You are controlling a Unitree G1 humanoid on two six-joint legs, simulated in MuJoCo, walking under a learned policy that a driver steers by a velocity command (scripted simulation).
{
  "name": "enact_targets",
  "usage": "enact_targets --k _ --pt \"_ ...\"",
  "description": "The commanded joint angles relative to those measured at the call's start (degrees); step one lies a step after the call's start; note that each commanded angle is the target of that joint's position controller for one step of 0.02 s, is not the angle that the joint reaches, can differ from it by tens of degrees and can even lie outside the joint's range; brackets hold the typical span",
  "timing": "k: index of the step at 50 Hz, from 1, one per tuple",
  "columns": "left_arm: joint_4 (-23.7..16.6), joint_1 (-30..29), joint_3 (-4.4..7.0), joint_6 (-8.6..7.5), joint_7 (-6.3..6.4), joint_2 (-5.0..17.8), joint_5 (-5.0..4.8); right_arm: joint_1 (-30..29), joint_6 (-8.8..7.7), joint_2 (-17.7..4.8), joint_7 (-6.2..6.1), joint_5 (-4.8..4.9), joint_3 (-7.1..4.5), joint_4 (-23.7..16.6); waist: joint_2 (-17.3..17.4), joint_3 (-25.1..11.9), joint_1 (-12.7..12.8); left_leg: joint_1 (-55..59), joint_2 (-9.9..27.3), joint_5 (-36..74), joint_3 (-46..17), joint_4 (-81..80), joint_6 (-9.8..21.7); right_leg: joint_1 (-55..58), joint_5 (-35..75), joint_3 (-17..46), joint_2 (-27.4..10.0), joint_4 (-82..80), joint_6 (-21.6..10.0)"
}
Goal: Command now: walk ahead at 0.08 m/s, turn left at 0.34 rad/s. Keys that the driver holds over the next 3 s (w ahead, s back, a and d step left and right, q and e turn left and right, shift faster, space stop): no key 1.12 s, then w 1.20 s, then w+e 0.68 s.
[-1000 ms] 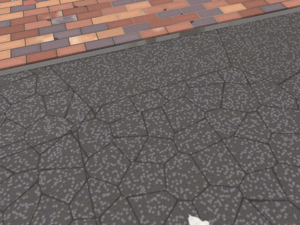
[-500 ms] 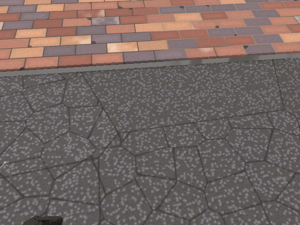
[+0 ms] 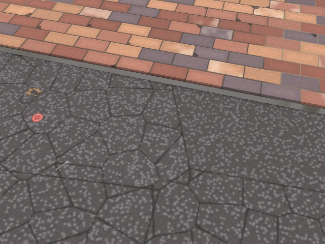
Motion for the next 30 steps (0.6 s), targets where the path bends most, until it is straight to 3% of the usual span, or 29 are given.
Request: enact_targets --k 1,3,4,5,6,7,8,10,12,14,16,18,19,20,21,22,23,24,27,30 --pt "-2.8 -2.8 2.44 -0.28 -0.34 10.4 -1.12 1.1 -0.45 -3.7 0.59 -0.20 -1.06 -4.1 -8.1 -9.2 -1.4 8.6 -1.1 1.2 1.2 -7.6 1.7 5.3 19.7 9.1 -15.0 -3.9 -11.4" --pt "-1.7 -3.1 2.00 -0.07 -0.43 9.7 -2.01 3.0 -0.91 -3.7 0.85 -0.37 -1.29 -3.2 -7.5 -8.9 -3.1 16.0 -2.9 8.7 2.9 -19.6 4.0 3.8 14.9 8.1 -13.1 0.7 -8.4" --pt "-0.2 -0.1 1.22 -0.23 -0.63 7.5 -1.56 3.7 -1.13 -5.5 0.53 -0.62 -1.76 -3.0 -4.7 -9.2 -3.0 22.4 -1.6 16.8 0.2 -24.6 5.6 0.7 10.4 6.2 -10.6 4.4 -4.8" --pt "-0.8 1.4 -0.34 -0.52 -1.04 3.3 1.14 4.9 -1.20 -10.0 -0.36 -1.29 -2.49 -3.9 7.0 -13.1 -1.5 31.3 10.5 37.0 -13.6 -24.6 8.9 -6.3 -5.0 1.1 -5.6 16.0 0.4" --pt "-1.7 1.9 -1.00 -0.34 -0.98 2.3 1.47 2.4 -1.45 -9.5 -0.51 -2.66 -1.57 -5.1 14.5 -13.8 -1.1 30.5 19.2 40.0 -22.8 -24.7 19.7 -13.8 -25.5 3.6 -0.9 23.5 4.1" --pt "-1.7 -1.2 0.24 0.29 -0.54 6.8 0.64 2.9 -2.19 -6.8 -0.13 -2.61 -1.10 -4.0 9.9 -13.3 -4.0 27.1 17.7 35.5 -21.5 -25.8 22.0 -14.5 -27.1 7.7 -1.6 29.8 5.3" --pt "-1.4 -1.7 0.81 0.76 -0.42 7.9 -0.17 1.8 -2.92 -5.8 0.10 -2.45 -0.61 -2.9 9.0 -11.6 -3.1 25.7 14.6 33.3 -17.6 -26.0 19.8 -14.8 -25.2 9.1 -2.0 32.4 5.3" --pt "0.4 -0.2 1.25 1.75 0.38 7.8 0.18 -2.1 -3.48 -6.1 0.10 -1.42 -0.67 -2.3 7.5 -10.0 -1.8 23.2 11.8 31.7 -13.6 -25.8 16.5 -14.0 -20.7 10.1 -2.4 31.8 5.8" --pt "1.5 1.5 0.92 2.06 0.42 6.2 -0.01 -4.0 -3.41 -5.1 -0.11 -1.50 -0.33 -1.6 6.7 -10.2 -0.4 19.8 9.6 34.6 -10.0 -25.4 15.8 -9.1 -17.1 9.3 -1.6 29.3 6.4" --pt "1.9 0.9 0.19 2.02 0.40 4.4 -0.24 -4.5 -3.23 -4.1 -0.14 -1.50 -0.21 -0.7 6.8 -10.5 -1.1 20.2 8.5 33.3 -8.8 -24.7 15.6 -6.3 -14.4 8.4 -1.2 22.6 6.3" --pt "2.0 0.2 -0.08 2.04 0.33 4.2 -0.34 -4.0 -2.99 -3.8 -0.19 -1.45 -0.12 0.5 7.2 -10.9 -1.9 21.0 9.0 30.5 -10.2 -24.5 16.0 -3.6 -11.3 8.2 -0.9 16.4 6.0" --pt "3.1 1.9 -0.35 1.94 -0.01 3.6 -0.03 -5.2 -2.77 -2.8 -0.14 -0.93 0.33 1.6 6.5 -10.5 -0.3 19.2 7.7 23.0 -9.9 -23.7 14.2 2.2 -2.4 7.2 -0.2 5.0 4.7" --pt "3.3 2.1 -0.47 1.81 -0.20 4.1 0.79 -3.7 -2.94 -2.1 0.03 -0.64 0.59 2.8 4.9 -9.9 -0.1 17.5 6.1 15.7 -9.6 -24.0 11.5 5.8 5.3 8.3 -0.7 -0.5 3.6" --pt "3.0 2.0 -0.16 1.74 -0.11 6.7 1.52 -1.9 -3.27 -1.4 0.16 -1.26 0.82 3.6 1.5 -9.2 -1.5 15.2 3.5 8.0 -8.2 -22.7 8.4 8.2 11.8 12.4 -4.4 -1.1 1.9" --pt "3.7 0.2 0.75 1.81 0.05 10.4 0.81 0.4 -3.50 -1.4 0.46 -1.81 0.60 3.8 -6.3 -7.3 -5.1 15.1 -0.3 2.7 -4.6 -23.3 6.2 4.6 7.0 12.3 -5.5 1.1 -0.8" --pt "3.7 -1.3 0.25 1.60 -0.21 7.3 0.53 -2.0 -3.34 -1.8 0.23 -2.26 0.68 4.4 -7.2 -5.8 -3.3 19.2 -1.8 2.3 -2.6 -22.2 4.3 -1.8 -3.8 12.8 -4.7 -1.0 -2.0" --pt "3.8 -1.8 -0.33 1.21 -0.31 5.5 1.01 -3.8 -3.12 -2.8 -0.08 -1.86 0.24 4.6 -6.1 -4.2 -2.7 20.3 -1.7 3.4 -2.6 -21.4 4.1 -4.0 -7.7 12.6 -4.0 -2.4 -1.2" --pt "4.4 -1.9 -0.44 0.77 -0.19 5.4 1.23 -4.1 -2.86 -2.4 -0.54 -1.65 0.16 5.0 -5.7 -4.0 -2.6 20.9 -1.3 4.8 -2.7 -21.1 4.4 -4.4 -7.6 12.3 -3.5 -2.7 -0.3" --pt "6.1 -0.3 -0.85 -0.31 0.14 4.8 0.76 -2.8 -2.45 -2.0 -1.02 -1.59 -0.02 6.8 -4.4 -3.8 -2.1 20.4 -1.0 8.2 -3.2 -21.5 4.7 -2.4 -4.2 11.2 -2.5 -1.7 0.8" --pt "7.5 0.4 -1.02 -0.21 0.53 4.7 0.64 -2.1 -2.80 -1.6 -1.06 -1.31 -0.17 8.9 -2.8 -4.0 -1.7 20.2 -1.1 9.9 -2.9 -21.7 4.3 -0.9 -2.8 10.8 -2.1 -1.1 0.6"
